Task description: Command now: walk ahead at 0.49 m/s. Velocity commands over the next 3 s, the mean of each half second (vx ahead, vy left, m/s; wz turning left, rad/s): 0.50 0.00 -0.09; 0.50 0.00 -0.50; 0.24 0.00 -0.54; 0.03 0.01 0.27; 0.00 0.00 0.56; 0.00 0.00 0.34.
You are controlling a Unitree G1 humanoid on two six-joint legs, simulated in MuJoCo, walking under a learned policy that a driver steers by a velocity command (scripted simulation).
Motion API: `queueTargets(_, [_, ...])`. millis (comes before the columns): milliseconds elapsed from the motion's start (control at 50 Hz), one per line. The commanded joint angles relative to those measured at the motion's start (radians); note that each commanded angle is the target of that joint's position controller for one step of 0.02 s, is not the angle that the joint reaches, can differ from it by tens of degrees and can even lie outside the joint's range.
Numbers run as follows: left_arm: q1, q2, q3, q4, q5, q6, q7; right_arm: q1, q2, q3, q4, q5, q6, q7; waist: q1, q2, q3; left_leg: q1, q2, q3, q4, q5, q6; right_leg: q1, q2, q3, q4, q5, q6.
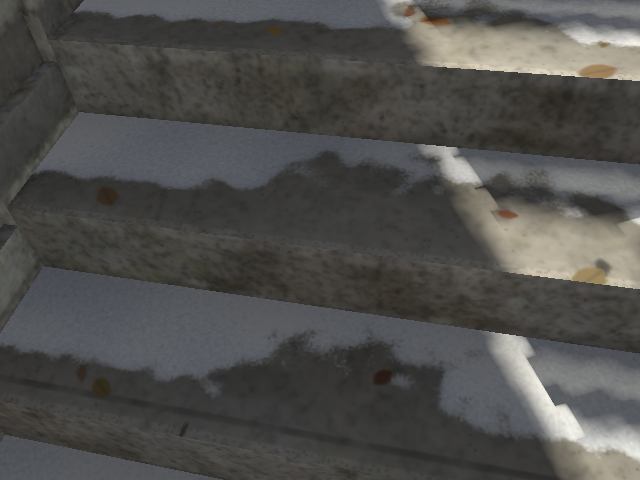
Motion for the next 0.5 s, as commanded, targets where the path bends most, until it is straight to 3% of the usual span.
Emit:
queueTargets(20, [0.046, 0.013, -0.020, 0.019, 0.001, -0.010, 0.002, -0.144, 0.120, 0.073, -0.170, 0.001, -0.021, 0.010, -0.021, -0.121, 0.182, -0.428, 0.026, -0.010, 0.215, 0.090, 0.031, -0.068, -0.271, 0.199, -0.246, 0.011, -0.129])
queueTargets(40, [0.014, 0.031, -0.023, 0.012, 0.005, -0.014, 0.006, -0.153, 0.113, 0.081, -0.199, -0.002, -0.024, 0.013, -0.043, -0.114, 0.174, -0.386, 0.041, 0.001, 0.115, 0.158, 0.026, -0.137, -0.241, 0.143, -0.264, 0.029, -0.115])
queueTargets(60, [-0.044, 0.039, -0.030, 0.009, -0.013, -0.018, 0.010, -0.202, 0.077, 0.089, -0.257, -0.008, -0.032, 0.027, -0.083, -0.131, 0.175, -0.250, 0.093, 0.060, -0.186, 0.246, 0.020, -0.293, -0.163, 0.055, -0.297, 0.064, -0.095])
queueTargets(80, [-0.019, 0.040, -0.033, 0.011, -0.024, -0.028, 0.025, -0.263, 0.059, 0.092, -0.276, -0.024, -0.036, 0.031, -0.058, -0.141, 0.132, -0.105, 0.100, 0.149, -0.341, 0.339, -0.001, -0.363, -0.142, 0.057, -0.349, 0.165, -0.128])
queueTargets(100, [0.030, 0.098, -0.015, 0.022, -0.042, -0.041, 0.040, -0.333, 0.069, 0.112, -0.316, -0.048, -0.043, 0.028, -0.041, -0.129, 0.045, 0.162, 0.119, 0.231, -0.526, 0.334, 0.011, -0.420, -0.171, 0.076, -0.499, 0.299, -0.162])
queueTargets(120, [0.113, 0.140, -0.005, 0.064, -0.069, -0.039, 0.048, -0.391, 0.071, 0.115, -0.355, -0.053, -0.050, 0.015, -0.025, -0.125, -0.029, 0.332, 0.106, 0.273, -0.707, 0.298, 0.020, -0.329, -0.175, 0.073, -0.535, 0.407, -0.153])
queueTargets(140, [0.145, 0.148, -0.012, 0.085, -0.077, -0.050, 0.045, -0.309, 0.053, 0.096, -0.309, -0.043, -0.053, 0.011, -0.054, -0.176, -0.149, 0.501, 0.020, 0.335, -0.727, 0.255, 0.046, -0.163, -0.183, 0.046, -0.429, 0.999, -0.163])
queueTargets(160, [0.144, 0.217, 0.002, 0.080, -0.051, -0.057, 0.042, -0.218, -0.002, 0.070, -0.286, -0.037, -0.051, 0.009, -0.104, -0.255, -0.206, 0.525, -0.028, 0.335, -0.752, 0.158, 0.073, 0.010, -0.220, 0.031, -0.284, 1.570, -0.157])
queueTargets(180, [0.123, 0.267, 0.013, 0.081, -0.026, -0.047, 0.048, -0.101, -0.041, 0.048, -0.254, -0.034, -0.041, 0.018, -0.168, -0.357, -0.262, 0.491, -0.059, 0.297, -0.862, 0.067, 0.099, 0.243, -0.256, 0.053, -0.144, 1.922, -0.150])
queueTargets(200, [0.066, 0.269, 0.019, 0.084, -0.015, -0.033, 0.049, -0.006, -0.084, 0.026, -0.222, -0.032, -0.029, 0.032, -0.220, -0.377, -0.274, 0.486, -0.057, 0.203, -1.071, 0.046, 0.134, 0.386, -0.275, 0.066, 0.029, 1.970, -0.129])
queueTargets(220, [0.043, 0.257, 0.027, 0.071, -0.008, -0.040, 0.058, 0.116, -0.147, -0.002, -0.166, -0.045, -0.020, 0.040, -0.254, -0.325, -0.348, 0.662, -0.016, 0.006, -1.161, 0.086, 0.176, 0.325, -0.280, 0.111, 0.213, 1.882, -0.139])
queueTargets(240, [0.102, 0.128, 0.015, 0.043, -0.018, -0.059, 0.031, 0.257, -0.244, -0.041, -0.060, -0.071, -0.006, 0.042, -0.214, 0.126, -0.448, 0.999, 0.204, -0.499, -1.440, -0.005, 0.327, -0.116, -0.125, 0.147, 0.530, 1.378, -0.117])
queueTargets(260, [0.011, 0.074, 0.013, 0.059, -0.004, -0.087, -0.020, 0.396, -0.274, -0.059, 0.026, -0.084, 0.021, 0.009, -0.251, 0.286, -0.479, 1.101, 0.343, -1.030, -1.901, -0.276, 0.396, -0.359, 0.121, 0.318, 1.014, 0.187, -0.098])
queueTargets(280, [-0.072, 0.014, 0.021, 0.004, -0.035, -0.106, -0.063, 0.339, -0.199, -0.043, 0.082, -0.058, 0.014, -0.013, -0.194, 0.179, -0.316, 0.969, 0.415, -1.084, -1.947, -0.408, 0.337, -0.609, 0.154, 0.481, 1.483, 0.079, -0.091])
queueTargets(300, [-0.235, -0.037, -0.004, -0.102, -0.048, -0.105, -0.075, 0.257, -0.100, -0.012, 0.134, -0.030, 0.002, 0.000, -0.123, 0.082, -0.046, 0.777, 0.392, -0.850, -1.884, -0.324, 0.265, -0.803, 0.119, 0.401, 1.632, 0.056, -0.112])
queueTargets(320, [-0.289, -0.086, -0.033, -0.168, -0.051, -0.099, -0.071, 0.183, 0.021, 0.018, 0.183, -0.040, -0.009, 0.017, -0.050, 0.014, 0.101, 0.626, 0.346, -0.561, -1.800, -0.169, 0.205, -0.909, 0.089, 0.345, 1.725, 0.056, -0.138])
queueTargets(340, [-0.228, -0.128, -0.058, -0.175, -0.037, -0.092, -0.067, 0.155, 0.123, 0.042, 0.228, -0.050, -0.016, 0.032, 0.011, -0.028, 0.099, 0.582, 0.285, -0.353, -1.759, 0.062, 0.133, -0.926, 0.064, 0.345, 1.813, 0.130, -0.155])
queueTargets(360, [-0.157, -0.142, -0.075, -0.165, -0.050, -0.082, -0.067, 0.136, 0.157, 0.046, 0.257, -0.061, -0.016, 0.046, 0.061, -0.033, 0.084, 0.577, 0.244, -0.189, -1.732, 0.192, 0.090, -0.945, 0.053, 0.341, 1.810, 0.176, -0.158])
queueTargets(380, [-0.108, -0.134, -0.079, -0.152, -0.066, -0.072, -0.073, 0.113, 0.164, 0.046, 0.270, -0.071, -0.016, 0.055, 0.095, -0.028, 0.081, 0.582, 0.223, -0.068, -1.736, 0.258, 0.076, -0.982, 0.038, 0.340, 1.779, 0.182, -0.157])
queueTargets(400, [-0.077, -0.110, -0.080, -0.141, -0.076, -0.058, -0.067, 0.072, 0.124, 0.037, 0.263, -0.082, -0.017, 0.055, 0.118, -0.026, 0.092, 0.534, 0.220, 0.022, -1.768, 0.270, 0.077, -0.979, 0.028, 0.319, 1.684, 0.214, -0.122])
queueTargets(420, [-0.092, -0.084, -0.079, -0.148, -0.068, -0.046, -0.057, 0.052, 0.091, 0.035, 0.261, -0.092, -0.023, 0.055, 0.121, -0.024, 0.090, 0.463, 0.206, 0.098, -1.810, 0.262, 0.083, -0.944, 0.029, 0.272, 1.617, 0.287, -0.088])
queueTargets(440, [-0.133, -0.096, -0.083, -0.140, -0.061, -0.032, -0.041, 0.113, 0.071, 0.040, 0.286, -0.115, -0.032, 0.054, 0.084, 0.012, 0.077, 0.467, 0.234, 0.099, -1.838, 0.301, 0.124, -0.987, 0.056, 0.209, 1.802, 0.308, -0.057])
queueTargets(460, [-0.159, -0.111, -0.088, -0.161, -0.050, -0.025, -0.028, 0.129, 0.044, 0.040, 0.302, -0.115, -0.037, 0.049, 0.085, 0.025, 0.101, 0.451, 0.243, 0.108, -1.853, 0.289, 0.127, -1.041, 0.046, 0.203, 1.842, 0.320, -0.043])
queueTargets(500, [-0.258, -0.146, -0.105, -0.210, -0.038, -0.013, -0.008, 0.210, 0.019, 0.043, 0.342, -0.097, -0.036, 0.039, 0.049, 0.039, 0.127, 0.569, 0.269, 0.091, -1.863, 0.305, 0.116, -1.230, 0.033, 0.196, 1.942, 0.282, -0.036])
Next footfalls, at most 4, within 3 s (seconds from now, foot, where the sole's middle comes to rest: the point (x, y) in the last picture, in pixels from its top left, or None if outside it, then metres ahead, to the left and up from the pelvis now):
0.20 left None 0.24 0.12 -0.61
0.76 right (454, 413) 0.49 -0.14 -0.44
1.24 left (432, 199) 0.81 -0.13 -0.28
1.66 right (611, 233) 0.72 -0.40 -0.28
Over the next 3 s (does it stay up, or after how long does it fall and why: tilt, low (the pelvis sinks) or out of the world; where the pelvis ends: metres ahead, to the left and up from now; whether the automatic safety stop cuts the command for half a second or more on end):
stays up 0.73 -0.21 0.49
